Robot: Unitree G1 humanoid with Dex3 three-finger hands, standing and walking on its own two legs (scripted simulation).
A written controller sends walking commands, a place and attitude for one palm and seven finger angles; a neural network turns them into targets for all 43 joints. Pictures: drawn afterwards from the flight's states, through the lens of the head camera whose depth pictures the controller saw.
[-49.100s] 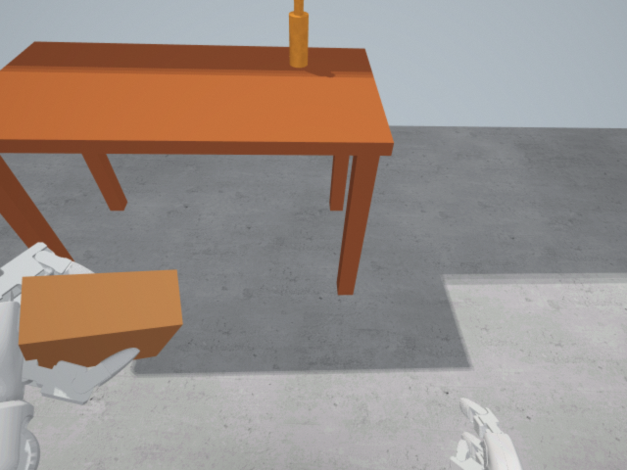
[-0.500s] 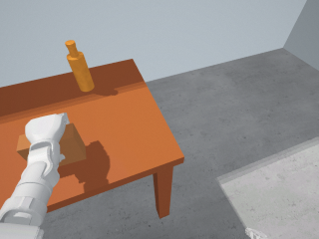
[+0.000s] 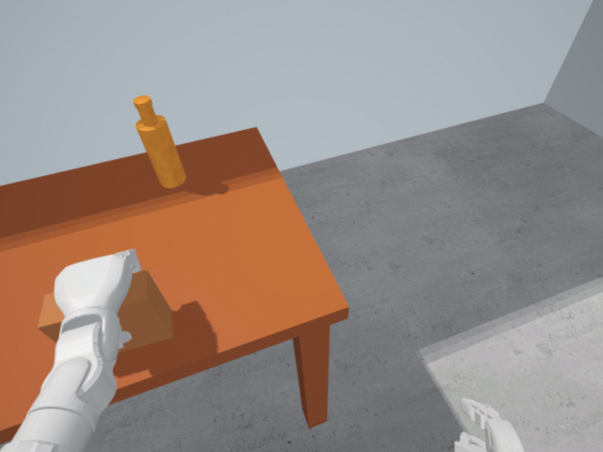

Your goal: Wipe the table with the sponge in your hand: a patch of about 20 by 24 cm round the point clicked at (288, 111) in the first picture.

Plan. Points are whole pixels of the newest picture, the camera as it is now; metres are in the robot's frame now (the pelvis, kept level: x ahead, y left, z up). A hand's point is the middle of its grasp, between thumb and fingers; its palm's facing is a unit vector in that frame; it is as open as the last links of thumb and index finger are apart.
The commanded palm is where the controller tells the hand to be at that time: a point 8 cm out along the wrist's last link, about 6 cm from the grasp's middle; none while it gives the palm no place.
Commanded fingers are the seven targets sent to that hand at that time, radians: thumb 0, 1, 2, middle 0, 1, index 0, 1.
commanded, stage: wipe back along the first lane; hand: left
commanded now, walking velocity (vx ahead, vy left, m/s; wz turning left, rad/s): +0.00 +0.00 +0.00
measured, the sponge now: (118, 323) +0.29 +0.31 -0.01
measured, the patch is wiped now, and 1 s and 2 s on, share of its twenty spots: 0.95 0.95 0.95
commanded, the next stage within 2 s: lift the sponge slowly off the table in 0.02 s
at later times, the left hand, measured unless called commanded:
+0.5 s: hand (109, 323) +0.27 +0.29 +0.04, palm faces -0.06 -0.06 -1.00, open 9.6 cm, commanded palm +0.24 +0.29 +0.09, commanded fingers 0.00 0.10 1.30 -1.20 -1.60 -1.20 -1.60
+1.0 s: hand (104, 316) +0.26 +0.28 +0.06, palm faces -0.02 -0.06 -1.00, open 9.6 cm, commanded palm +0.24 +0.28 +0.13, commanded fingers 0.00 0.10 1.30 -1.20 -1.60 -1.20 -1.60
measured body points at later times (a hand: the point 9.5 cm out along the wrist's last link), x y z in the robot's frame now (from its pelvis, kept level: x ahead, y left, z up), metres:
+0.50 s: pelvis -0.01 -0.01 +0.00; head -0.01 -0.03 +0.45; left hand +0.27 +0.29 +0.09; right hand +0.18 -0.24 -0.11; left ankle -0.02 +0.10 -0.73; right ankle -0.05 -0.11 -0.73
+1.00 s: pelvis -0.02 -0.01 +0.01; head -0.02 -0.04 +0.46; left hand +0.26 +0.28 +0.12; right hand +0.18 -0.24 -0.10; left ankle -0.02 +0.10 -0.73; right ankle -0.05 -0.11 -0.73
